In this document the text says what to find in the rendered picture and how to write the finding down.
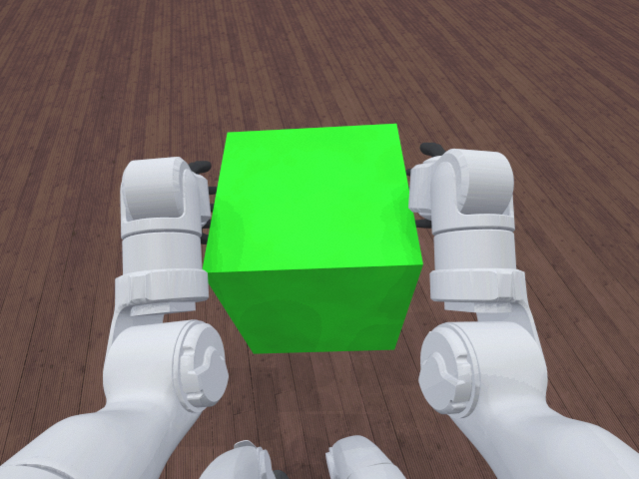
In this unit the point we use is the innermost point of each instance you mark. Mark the robot left forearm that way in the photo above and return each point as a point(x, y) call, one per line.
point(164, 206)

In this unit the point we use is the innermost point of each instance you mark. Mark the robot left upper arm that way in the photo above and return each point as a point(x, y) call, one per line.
point(158, 379)

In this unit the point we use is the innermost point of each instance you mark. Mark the robot right upper arm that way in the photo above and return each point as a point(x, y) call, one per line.
point(491, 379)

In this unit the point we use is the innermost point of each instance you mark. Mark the robot right forearm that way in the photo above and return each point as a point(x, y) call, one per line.
point(468, 197)

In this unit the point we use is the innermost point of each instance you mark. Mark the left robot hand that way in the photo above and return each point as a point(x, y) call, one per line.
point(201, 167)

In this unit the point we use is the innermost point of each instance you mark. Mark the right robot hand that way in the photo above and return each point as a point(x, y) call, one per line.
point(434, 150)

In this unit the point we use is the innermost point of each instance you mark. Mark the robot thigh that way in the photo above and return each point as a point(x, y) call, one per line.
point(245, 462)
point(356, 457)

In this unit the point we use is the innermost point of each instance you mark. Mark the left robot thigh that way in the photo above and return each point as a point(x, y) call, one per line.
point(245, 462)

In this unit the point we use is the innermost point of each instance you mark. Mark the carton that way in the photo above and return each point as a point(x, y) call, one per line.
point(312, 246)

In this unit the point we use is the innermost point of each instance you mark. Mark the right robot thigh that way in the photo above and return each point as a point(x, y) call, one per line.
point(356, 457)

